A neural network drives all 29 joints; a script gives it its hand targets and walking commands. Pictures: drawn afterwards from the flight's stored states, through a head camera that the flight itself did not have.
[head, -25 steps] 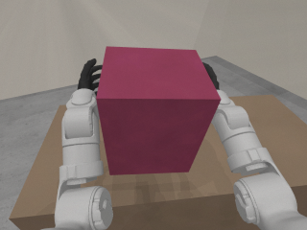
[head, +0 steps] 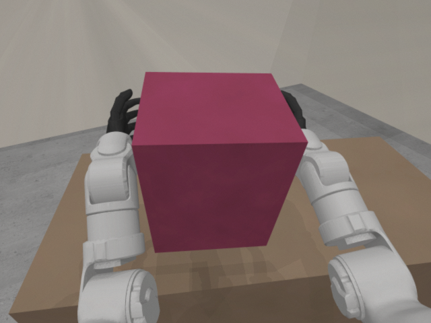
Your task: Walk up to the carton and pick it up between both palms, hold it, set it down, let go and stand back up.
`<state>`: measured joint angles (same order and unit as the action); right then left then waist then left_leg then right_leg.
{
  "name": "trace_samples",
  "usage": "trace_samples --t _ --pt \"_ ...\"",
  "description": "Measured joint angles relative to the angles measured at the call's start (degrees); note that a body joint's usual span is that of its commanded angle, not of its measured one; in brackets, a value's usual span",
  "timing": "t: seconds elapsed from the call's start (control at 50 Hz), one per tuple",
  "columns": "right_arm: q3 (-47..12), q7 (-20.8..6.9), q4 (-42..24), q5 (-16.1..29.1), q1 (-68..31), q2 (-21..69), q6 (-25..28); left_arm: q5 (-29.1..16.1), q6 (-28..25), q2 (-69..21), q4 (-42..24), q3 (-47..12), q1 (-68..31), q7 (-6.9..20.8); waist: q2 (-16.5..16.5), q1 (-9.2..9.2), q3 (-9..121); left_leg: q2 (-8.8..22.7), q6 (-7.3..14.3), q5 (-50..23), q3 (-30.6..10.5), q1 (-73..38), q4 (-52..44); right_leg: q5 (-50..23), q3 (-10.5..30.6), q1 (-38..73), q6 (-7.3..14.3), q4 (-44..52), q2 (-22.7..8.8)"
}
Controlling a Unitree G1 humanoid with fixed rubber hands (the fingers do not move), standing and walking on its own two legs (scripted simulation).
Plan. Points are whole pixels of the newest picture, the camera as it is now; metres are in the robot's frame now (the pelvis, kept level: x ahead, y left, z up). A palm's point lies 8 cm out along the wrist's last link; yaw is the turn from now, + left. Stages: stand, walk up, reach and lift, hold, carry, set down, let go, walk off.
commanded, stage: hold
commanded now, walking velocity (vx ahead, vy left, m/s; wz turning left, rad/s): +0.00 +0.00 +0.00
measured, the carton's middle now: (211, 166) +0.33 +0.00 +0.19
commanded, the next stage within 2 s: set down in 1.72 s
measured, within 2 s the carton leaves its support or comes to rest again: neither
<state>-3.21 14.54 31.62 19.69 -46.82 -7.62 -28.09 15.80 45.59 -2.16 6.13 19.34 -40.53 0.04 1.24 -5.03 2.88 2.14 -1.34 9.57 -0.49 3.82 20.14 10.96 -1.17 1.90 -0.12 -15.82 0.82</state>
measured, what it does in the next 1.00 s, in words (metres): stands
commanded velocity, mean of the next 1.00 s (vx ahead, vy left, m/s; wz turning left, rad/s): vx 0.00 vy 0.00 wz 0.00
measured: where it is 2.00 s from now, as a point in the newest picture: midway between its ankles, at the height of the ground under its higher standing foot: outside the picture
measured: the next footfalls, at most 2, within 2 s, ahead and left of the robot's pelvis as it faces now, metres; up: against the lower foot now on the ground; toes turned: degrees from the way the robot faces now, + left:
none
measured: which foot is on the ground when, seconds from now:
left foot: down 0.00-1.00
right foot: down 0.00-1.00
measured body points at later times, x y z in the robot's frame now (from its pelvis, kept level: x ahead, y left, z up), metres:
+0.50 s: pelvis -0.01 +0.00 +0.00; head -0.07 +0.02 +0.45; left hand +0.37 +0.16 +0.25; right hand +0.38 -0.14 +0.24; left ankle +0.02 +0.13 -0.75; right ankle -0.02 -0.12 -0.75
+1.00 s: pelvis +0.00 +0.01 +0.00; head -0.06 +0.02 +0.45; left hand +0.38 +0.16 +0.24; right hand +0.39 -0.14 +0.23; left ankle +0.02 +0.13 -0.75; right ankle -0.02 -0.12 -0.75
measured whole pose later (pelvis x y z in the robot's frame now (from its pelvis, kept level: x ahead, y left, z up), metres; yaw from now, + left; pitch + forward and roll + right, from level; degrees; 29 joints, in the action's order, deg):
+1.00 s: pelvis +0.00 +0.01 +0.00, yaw +0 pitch -6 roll -1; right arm -2.8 13.8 33.2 19.1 -47.2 -7.6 -26.7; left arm 15.6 44.6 -1.7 7.8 18.9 -41.4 -0.4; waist 1.6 -4.9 2.4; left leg 1.8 -1.0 9.4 -0.5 5.1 20.4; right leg 10.6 -1.2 0.9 -0.4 -15.7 0.5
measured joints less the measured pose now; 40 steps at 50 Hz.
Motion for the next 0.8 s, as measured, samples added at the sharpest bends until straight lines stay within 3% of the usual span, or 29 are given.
trace_samples --t 0.38,0.8 --pt "1.98 -0.65 4.01 -2.22 -2.37 0.88 0.22 0.8 -1.1 0.69 5.43 1.88 -3.46 1.25 0.23 0.52 0.23 -0.11 0.14 -1.27 0.24 0.18 -1.26 -0.6 0.24 -0.89 0.02 -0.11 -0.12" --pt "1.26 -1.02 2.69 -1.1 -1.74 -0.03 2.15 0.11 -1.5 0.97 3.4 -0.29 -3.1 -0.3 0.37 0.28 -0.44 -0.38 0.47 -0.72 0.14 1.78 -0.03 -0.87 0.15 -1.67 -0.44 0.29 -0.37"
